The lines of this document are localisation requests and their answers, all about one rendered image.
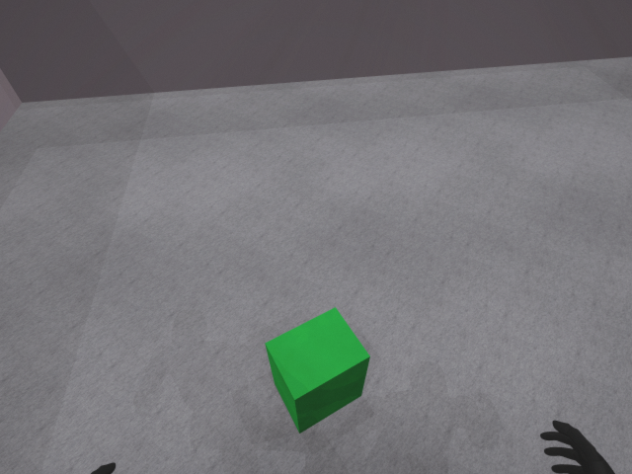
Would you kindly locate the right robot hand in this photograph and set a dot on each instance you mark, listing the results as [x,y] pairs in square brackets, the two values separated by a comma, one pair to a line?
[583,452]

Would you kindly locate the carton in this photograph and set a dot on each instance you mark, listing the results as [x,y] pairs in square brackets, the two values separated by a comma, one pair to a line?
[318,368]

